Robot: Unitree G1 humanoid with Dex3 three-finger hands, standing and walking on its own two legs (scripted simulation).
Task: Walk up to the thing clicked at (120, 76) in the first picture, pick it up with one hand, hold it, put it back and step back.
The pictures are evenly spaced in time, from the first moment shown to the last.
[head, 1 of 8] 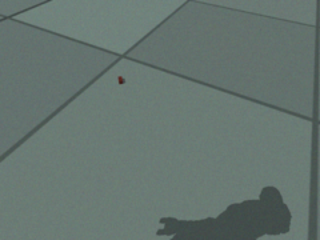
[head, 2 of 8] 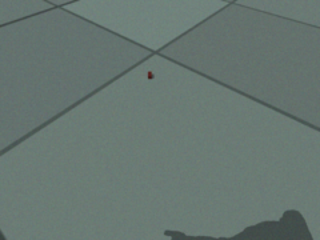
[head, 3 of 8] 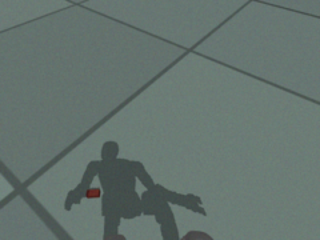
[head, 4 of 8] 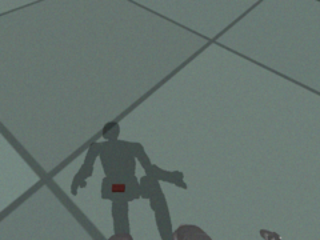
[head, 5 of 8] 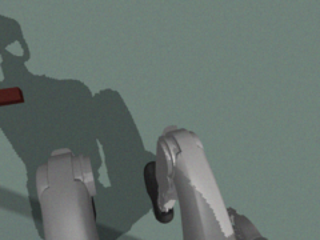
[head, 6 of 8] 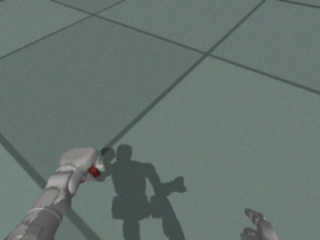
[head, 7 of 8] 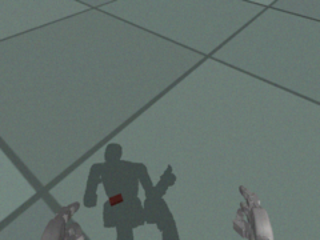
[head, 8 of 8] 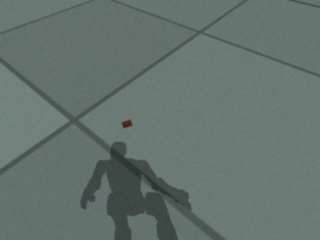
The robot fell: no
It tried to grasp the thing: yes
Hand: left
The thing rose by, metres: 0.69
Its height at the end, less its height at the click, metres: +0.00
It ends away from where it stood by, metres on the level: 0.00
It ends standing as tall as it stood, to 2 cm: yes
